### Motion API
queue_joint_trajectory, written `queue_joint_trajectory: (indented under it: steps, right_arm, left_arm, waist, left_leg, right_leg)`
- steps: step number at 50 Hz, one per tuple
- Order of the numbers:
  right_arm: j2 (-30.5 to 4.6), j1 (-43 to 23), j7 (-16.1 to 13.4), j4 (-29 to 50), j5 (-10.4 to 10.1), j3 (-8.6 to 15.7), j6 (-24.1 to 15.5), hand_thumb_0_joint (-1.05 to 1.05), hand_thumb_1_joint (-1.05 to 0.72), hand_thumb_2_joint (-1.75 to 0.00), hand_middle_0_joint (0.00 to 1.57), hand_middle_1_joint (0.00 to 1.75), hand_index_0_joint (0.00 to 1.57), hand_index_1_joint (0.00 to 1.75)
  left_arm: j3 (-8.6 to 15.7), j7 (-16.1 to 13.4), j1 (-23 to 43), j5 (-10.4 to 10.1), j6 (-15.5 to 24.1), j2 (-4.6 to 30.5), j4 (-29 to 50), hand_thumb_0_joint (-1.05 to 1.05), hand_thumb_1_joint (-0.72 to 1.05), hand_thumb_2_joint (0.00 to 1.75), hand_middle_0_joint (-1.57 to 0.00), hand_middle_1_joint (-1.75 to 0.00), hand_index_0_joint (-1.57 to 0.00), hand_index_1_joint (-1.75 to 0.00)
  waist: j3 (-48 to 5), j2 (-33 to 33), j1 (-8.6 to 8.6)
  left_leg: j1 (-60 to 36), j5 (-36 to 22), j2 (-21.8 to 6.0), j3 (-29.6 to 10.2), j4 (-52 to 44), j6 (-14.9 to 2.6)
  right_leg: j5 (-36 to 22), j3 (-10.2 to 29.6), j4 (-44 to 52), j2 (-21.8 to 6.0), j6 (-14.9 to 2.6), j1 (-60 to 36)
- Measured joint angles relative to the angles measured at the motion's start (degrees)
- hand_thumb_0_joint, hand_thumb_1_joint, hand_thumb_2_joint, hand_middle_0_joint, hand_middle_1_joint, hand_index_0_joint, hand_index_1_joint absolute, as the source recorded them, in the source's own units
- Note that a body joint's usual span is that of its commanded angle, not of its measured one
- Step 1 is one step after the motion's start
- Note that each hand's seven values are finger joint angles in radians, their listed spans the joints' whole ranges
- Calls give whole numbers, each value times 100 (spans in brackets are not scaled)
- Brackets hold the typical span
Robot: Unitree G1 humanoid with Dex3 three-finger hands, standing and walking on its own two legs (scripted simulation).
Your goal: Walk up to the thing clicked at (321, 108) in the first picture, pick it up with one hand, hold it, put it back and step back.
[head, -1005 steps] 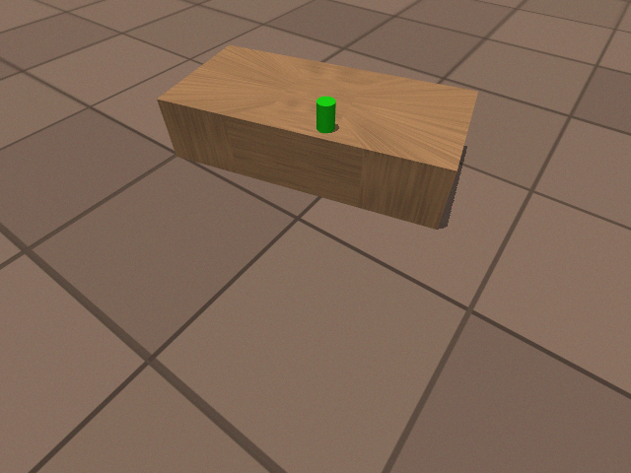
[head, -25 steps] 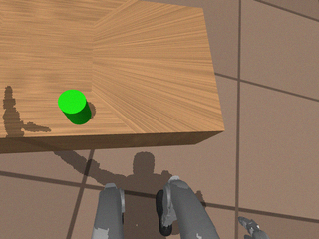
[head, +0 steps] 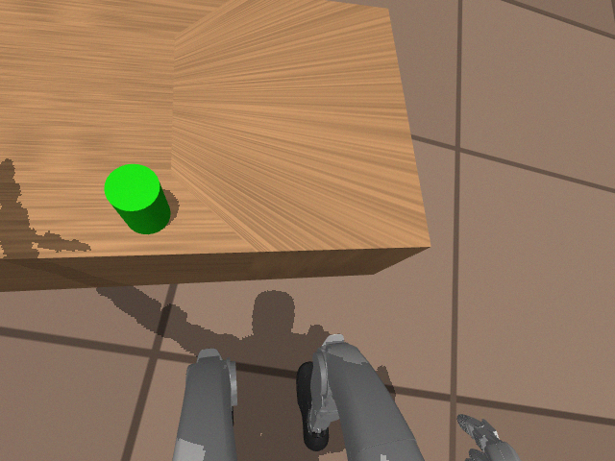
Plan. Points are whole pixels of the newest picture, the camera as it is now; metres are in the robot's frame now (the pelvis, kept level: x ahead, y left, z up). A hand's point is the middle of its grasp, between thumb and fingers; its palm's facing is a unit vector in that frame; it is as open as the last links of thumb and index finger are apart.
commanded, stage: go down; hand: left
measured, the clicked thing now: (141, 201) +0.50 +0.22 -0.24
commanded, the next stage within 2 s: approach in 1.00 s
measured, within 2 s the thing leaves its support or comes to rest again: neither
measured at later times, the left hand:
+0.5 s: hand out of the picture +0.46 +0.42 +0.07, palm faces +0.27 -0.96 +0.02, open 17.5 cm
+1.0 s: hand out of the picture +0.47 +0.42 +0.06, palm faces +0.28 -0.96 +0.02, open 17.6 cm
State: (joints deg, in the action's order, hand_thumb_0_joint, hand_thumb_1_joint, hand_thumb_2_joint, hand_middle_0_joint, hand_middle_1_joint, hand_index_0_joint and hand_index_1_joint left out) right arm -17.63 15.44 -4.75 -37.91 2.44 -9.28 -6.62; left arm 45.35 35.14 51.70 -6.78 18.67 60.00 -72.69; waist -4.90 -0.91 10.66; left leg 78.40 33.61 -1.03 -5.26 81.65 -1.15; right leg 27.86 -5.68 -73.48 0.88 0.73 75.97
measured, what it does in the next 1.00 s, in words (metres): stands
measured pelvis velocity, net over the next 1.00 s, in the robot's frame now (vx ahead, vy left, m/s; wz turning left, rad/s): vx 0.00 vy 0.00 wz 0.00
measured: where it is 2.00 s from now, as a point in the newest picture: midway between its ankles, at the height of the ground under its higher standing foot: (267, 434)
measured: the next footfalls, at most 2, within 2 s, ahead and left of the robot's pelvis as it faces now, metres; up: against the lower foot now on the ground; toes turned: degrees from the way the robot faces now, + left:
none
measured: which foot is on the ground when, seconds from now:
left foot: down 0.00-1.00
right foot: down 0.00-1.00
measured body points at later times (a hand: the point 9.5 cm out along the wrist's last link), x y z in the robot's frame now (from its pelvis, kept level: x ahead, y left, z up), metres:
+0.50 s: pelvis +0.00 +0.00 +0.00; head +0.20 +0.07 +0.40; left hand +0.44 +0.47 +0.07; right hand +0.07 -0.27 -0.09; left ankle +0.03 +0.10 -0.59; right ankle +0.06 -0.14 -0.59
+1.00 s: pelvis +0.00 +0.00 +0.00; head +0.20 +0.07 +0.40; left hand +0.44 +0.47 +0.07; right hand +0.07 -0.27 -0.09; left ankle +0.03 +0.10 -0.59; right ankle +0.06 -0.14 -0.59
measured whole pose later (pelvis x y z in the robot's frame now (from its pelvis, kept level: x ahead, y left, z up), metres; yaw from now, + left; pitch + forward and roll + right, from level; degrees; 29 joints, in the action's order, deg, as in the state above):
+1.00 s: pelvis +0.00 +0.00 +0.00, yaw +0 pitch +30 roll -8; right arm -17.5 15.3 -4.5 -37.9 2.5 -9.1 -6.3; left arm 45.9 34.0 50.3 -7.0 18.7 58.5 -71.5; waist -5.0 -0.8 10.5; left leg 78.0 34.0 -1.0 -5.2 81.6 -1.5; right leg 28.1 -5.5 -73.1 0.9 1.0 75.5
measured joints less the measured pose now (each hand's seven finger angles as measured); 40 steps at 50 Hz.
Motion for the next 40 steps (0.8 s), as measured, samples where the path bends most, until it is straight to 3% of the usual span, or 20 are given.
queue_joint_trajectory:
  steps: [7,14,20,25,31,40]
  right_arm:
    - [-50,75,26,98,-51,8,1,1,-90,-89,21,30,20,30]
    - [-34,55,40,60,-73,27,-19,1,-90,-89,21,30,21,30]
    - [8,9,16,-7,-50,34,-9,1,-90,-89,21,30,21,30]
    - [15,6,0,0,-23,37,12,1,-90,-89,21,30,21,30]
    - [-25,68,25,77,-40,57,7,1,-90,-89,21,30,20,30]
    - [-20,11,45,31,-59,54,-18,1,-90,-89,21,30,21,30]
  left_arm:
    - [-69,-23,-71,-73,-7,171,-181,-2,-55,10,-4,-7,-3,-8]
    - [-55,87,-192,-212,35,-65,49,-2,-58,8,-4,-7,-4,-8]
    - [21,31,-193,-127,-28,-277,254,-2,-58,9,-4,-7,-4,-8]
    - [31,-92,-164,-36,-45,-172,156,-2,-56,10,-4,-7,-3,-8]
    - [-63,-87,-260,-106,-9,-33,-20,-2,-56,10,-4,-7,-3,-8]
    - [-81,53,-236,-255,108,-263,155,-2,-59,8,-4,-7,-4,-8]
  waist:
    - [29,84,-32]
    - [61,58,-89]
    - [-1,-1,-67]
    - [-40,16,-34]
    - [-21,85,-88]
    - [59,26,-133]
  left_leg:
    - [-1,11,-6,38,-4,-28]
    - [82,36,12,44,58,-34]
    - [21,49,12,17,34,-24]
    - [-104,44,-1,9,-41,-28]
    - [-132,28,1,50,-84,-54]
    - [53,41,29,51,51,-58]
  right_leg:
    - [-1,38,0,5,24,13]
    - [33,43,-69,-13,36,96]
    - [44,19,-27,-9,26,19]
    - [27,12,68,6,26,-114]
    - [5,52,106,3,47,-130]
    - [34,53,-49,-25,57,58]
